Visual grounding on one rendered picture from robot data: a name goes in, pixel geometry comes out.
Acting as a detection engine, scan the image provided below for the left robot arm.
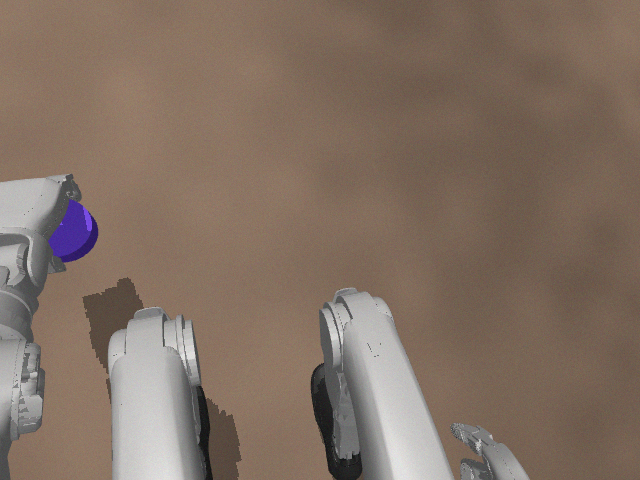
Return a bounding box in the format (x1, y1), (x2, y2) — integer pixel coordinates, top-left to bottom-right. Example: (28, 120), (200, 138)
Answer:
(0, 227), (50, 480)

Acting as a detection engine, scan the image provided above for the tin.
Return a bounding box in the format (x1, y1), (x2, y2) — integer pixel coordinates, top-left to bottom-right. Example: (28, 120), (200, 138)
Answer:
(48, 199), (98, 263)

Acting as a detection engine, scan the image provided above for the left robot hand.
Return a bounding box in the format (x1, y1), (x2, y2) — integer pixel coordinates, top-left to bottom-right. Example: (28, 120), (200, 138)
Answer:
(0, 174), (82, 274)

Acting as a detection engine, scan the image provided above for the left robot foot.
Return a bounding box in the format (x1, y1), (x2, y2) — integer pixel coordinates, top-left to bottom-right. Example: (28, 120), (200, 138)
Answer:
(196, 386), (213, 480)

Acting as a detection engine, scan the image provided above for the right robot hand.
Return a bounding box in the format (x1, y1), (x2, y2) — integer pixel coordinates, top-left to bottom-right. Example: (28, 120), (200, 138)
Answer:
(450, 423), (530, 480)

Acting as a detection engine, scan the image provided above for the right robot foot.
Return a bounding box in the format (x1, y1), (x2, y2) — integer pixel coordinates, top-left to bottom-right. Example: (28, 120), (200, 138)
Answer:
(311, 363), (362, 480)

